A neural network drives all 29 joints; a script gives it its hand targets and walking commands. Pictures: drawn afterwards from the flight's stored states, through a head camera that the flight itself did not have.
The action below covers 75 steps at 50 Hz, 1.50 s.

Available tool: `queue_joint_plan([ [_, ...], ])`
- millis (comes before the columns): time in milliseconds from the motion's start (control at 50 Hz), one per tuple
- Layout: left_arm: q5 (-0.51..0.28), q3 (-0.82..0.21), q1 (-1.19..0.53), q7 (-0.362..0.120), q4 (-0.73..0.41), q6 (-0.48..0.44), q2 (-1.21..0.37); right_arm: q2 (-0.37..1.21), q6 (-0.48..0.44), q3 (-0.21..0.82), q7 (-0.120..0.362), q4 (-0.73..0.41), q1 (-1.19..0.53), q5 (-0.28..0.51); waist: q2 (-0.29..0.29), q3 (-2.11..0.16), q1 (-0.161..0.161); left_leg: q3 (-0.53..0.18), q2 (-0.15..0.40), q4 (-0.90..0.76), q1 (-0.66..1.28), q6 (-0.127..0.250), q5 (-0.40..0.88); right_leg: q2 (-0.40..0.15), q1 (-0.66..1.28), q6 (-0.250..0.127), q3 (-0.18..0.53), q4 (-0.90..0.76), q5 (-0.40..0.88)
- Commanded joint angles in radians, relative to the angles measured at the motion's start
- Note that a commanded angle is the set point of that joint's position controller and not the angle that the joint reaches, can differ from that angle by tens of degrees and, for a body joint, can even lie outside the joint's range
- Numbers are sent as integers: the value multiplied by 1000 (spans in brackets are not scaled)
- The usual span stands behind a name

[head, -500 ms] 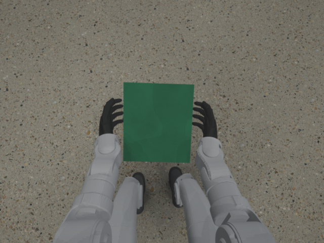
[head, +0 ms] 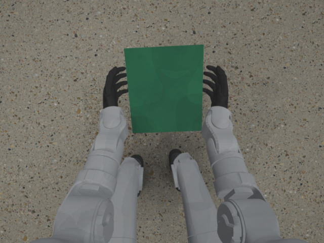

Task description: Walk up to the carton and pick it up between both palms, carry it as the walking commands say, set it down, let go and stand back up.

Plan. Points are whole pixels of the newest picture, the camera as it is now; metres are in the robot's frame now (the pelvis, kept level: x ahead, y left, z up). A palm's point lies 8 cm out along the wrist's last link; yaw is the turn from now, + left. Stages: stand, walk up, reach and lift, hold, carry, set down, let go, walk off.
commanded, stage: set down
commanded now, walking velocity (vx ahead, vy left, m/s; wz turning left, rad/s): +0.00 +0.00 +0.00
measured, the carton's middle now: (165, 85) +0.45 -0.03 -0.24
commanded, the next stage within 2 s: none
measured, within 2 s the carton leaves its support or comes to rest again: neither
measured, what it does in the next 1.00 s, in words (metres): lowers itself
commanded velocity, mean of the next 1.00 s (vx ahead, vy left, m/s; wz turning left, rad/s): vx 0.00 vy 0.00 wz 0.00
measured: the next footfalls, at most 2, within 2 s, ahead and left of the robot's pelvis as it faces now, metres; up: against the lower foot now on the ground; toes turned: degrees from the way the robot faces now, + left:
none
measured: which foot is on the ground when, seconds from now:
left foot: down 0.00-1.00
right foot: down 0.00-1.00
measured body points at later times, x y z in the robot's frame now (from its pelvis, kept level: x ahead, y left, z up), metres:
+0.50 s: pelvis -0.04 +0.01 -0.09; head +0.27 -0.01 +0.24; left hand +0.44 +0.11 -0.22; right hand +0.41 -0.15 -0.22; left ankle +0.05 +0.13 -0.62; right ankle +0.06 -0.09 -0.62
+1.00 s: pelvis -0.05 +0.02 -0.16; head +0.28 +0.00 +0.14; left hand +0.48 +0.11 -0.30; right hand +0.45 -0.15 -0.30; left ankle +0.05 +0.13 -0.62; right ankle +0.06 -0.09 -0.62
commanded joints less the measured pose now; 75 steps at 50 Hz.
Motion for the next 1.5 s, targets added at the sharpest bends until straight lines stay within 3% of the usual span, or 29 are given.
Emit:
queue_joint_plan([
  [0,54,-386,-430,-159,-75,-3,-475,483,-3,321,167,-17,-326,-9,32,-1180,-18,-4,-97,68,284,-22,291,45,521,61,5,107,422],
  [60,161,-262,-426,-206,162,30,-595,607,32,207,215,191,-316,-134,14,-836,-51,-17,-99,58,88,-8,110,37,303,61,19,66,244],
  [100,288,-101,-347,-243,322,53,-594,630,59,86,244,279,-260,-243,-24,-696,-52,-22,-106,70,-87,-8,136,32,231,80,45,65,334],
  [140,328,27,-310,-274,333,54,-559,676,74,67,257,239,-276,-270,-117,-721,-2,-3,-111,93,-215,1,120,15,341,109,89,63,462],
  [200,241,-65,-420,-296,170,28,-628,763,59,217,274,79,-438,-148,-109,-1003,80,37,-103,155,-186,-4,180,11,511,115,116,126,557],
  [300,-11,-373,-807,-240,-315,-13,-640,790,44,473,260,-220,-674,96,-97,-1607,50,42,-119,283,85,-23,481,33,696,103,58,310,802],
  [340,-59,-434,-856,-226,-348,12,-649,747,56,512,244,-249,-706,132,-75,-1649,27,58,-122,317,65,-49,462,25,748,92,57,337,839],
  [380,-34,-454,-866,-218,-215,66,-668,661,76,425,233,-135,-724,68,22,-1513,-32,53,-131,312,141,-58,354,54,517,88,-27,347,538],
  [420,33,-402,-871,-215,-55,123,-646,585,113,314,226,-8,-742,-26,77,-1209,-65,55,-120,299,102,-63,81,56,215,74,-72,329,147],
  [440,39,-402,-921,-220,-51,146,-674,604,132,300,232,-6,-799,-47,89,-1159,-76,57,-119,299,86,-59,6,59,174,66,-76,332,69],
  [480,125,-284,-850,-250,177,197,-726,617,171,164,266,167,-782,-144,96,-860,-105,54,-120,286,-69,-51,-158,60,42,49,-74,325,-76],
  [540,261,-16,-810,-300,316,266,-676,601,246,-1,321,265,-829,-243,59,-718,-66,72,-131,283,-192,-29,-283,54,3,44,-67,315,-259],
  [600,297,112,-869,-337,312,302,-704,634,288,-40,364,254,-919,-256,43,-797,-15,101,-125,312,-188,-31,-247,45,40,51,-40,310,-292],
  [660,240,72,-983,-351,199,285,-780,690,277,45,383,131,-1082,-192,42,-922,20,109,-125,344,-168,-25,-171,38,67,61,-43,357,-195],
  [680,198,20,-1044,-348,128,266,-791,697,263,74,382,105,-1098,-170,32,-976,-10,107,-123,366,-173,-29,-132,36,70,63,-48,384,-127],
  [700,182,8,-1084,-348,119,255,-792,694,244,107,384,59,-1171,-141,11,-1000,3,107,-127,380,-181,-24,-94,32,69,67,-51,392,-70],
  [780,69,-147,-1197,-317,13,206,-830,672,196,172,365,23,-1184,-83,49,-1235,-100,80,-139,464,-85,-37,105,41,83,62,-86,479,148],
  [820,36,-213,-1193,-305,-13,196,-830,691,191,223,352,-7,-1169,-56,54,-1340,-102,82,-144,499,-28,-49,187,45,108,67,-97,511,226],
  [940,106,-222,-1053,-314,176,247,-863,731,224,161,366,146,-1006,-104,148,-1178,-98,97,-138,515,-87,-58,105,49,-26,66,-109,533,156],
  [1000,155,-154,-1018,-330,207,258,-828,731,245,113,399,195,-980,-144,116,-1060,-74,95,-142,505,-193,-45,54,50,-85,69,-107,547,123],
  [1080,162,-84,-1007,-345,240,256,-803,679,249,86,416,190,-986,-181,77,-1007,-96,99,-142,526,-286,-39,42,41,-89,66,-91,556,130],
  [1100,154,-92,-996,-345,224,249,-820,680,237,126,419,134,-1034,-155,83,-1020,-77,101,-142,529,-276,-33,69,39,-82,68,-91,558,147],
  [1120,127,-110,-1013,-347,205,245,-819,664,233,157,414,109,-1046,-149,34,-1054,-99,95,-141,555,-303,-34,76,35,-40,70,-90,571,179],
  [1160,115,-111,-1041,-342,187,235,-777,674,227,195,406,65,-1085,-109,18,-1096,-61,109,-139,568,-326,-34,89,32,7,77,-82,584,229],
  [1280,-7,-256,-1240,-312,33,194,-688,650,206,319,363,8,-1190,26,-16,-1265,-70,120,-132,653,-308,-40,150,30,115,86,-72,660,353],
  [1300,-21,-270,-1250,-308,40,195,-687,636,207,312,358,33,-1192,24,-10,-1263,-89,111,-130,657,-274,-39,144,29,97,91,-85,670,320],
  [1360,-16,-280,-1297,-301,54,197,-632,621,206,313,347,24,-1237,51,27,-1235,-65,125,-124,683,-253,-38,102,32,49,90,-84,681,254],
  [1440,44,-179,-1238,-330,247,236,-641,557,233,186,352,221,-1171,-58,14,-918,-116,114,-125,676,-406,-30,-91,25,-77,75,-90,675,60],
  [1480,92,-95,-1223,-349,290,261,-617,550,255,120,373,276,-1157,-108,16,-799,-103,110,-121,672,-474,-20,-162,22,-131,65,-84,681,-9],
])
